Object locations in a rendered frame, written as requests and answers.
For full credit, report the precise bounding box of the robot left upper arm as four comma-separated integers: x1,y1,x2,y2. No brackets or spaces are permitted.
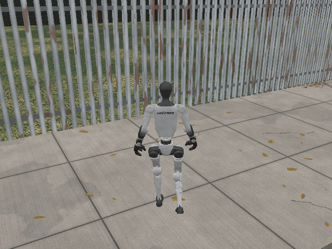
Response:
141,104,155,133

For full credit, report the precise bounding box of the left robot shin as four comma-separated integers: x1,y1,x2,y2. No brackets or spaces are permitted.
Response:
153,167,161,200

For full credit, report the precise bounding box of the robot right upper arm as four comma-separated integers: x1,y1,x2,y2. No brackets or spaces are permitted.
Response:
177,104,192,133

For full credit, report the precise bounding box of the robot left forearm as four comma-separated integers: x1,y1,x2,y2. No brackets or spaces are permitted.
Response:
135,125,146,146

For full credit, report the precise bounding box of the robot left hand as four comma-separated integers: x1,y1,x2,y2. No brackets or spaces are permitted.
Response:
134,145,146,156

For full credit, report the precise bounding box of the robot right hand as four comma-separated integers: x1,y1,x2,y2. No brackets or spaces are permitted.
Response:
185,141,197,150

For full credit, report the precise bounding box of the robot torso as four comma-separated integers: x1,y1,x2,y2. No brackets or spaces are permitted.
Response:
154,102,178,156

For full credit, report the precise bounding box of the robot right forearm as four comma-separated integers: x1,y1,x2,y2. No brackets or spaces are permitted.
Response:
187,125,197,143

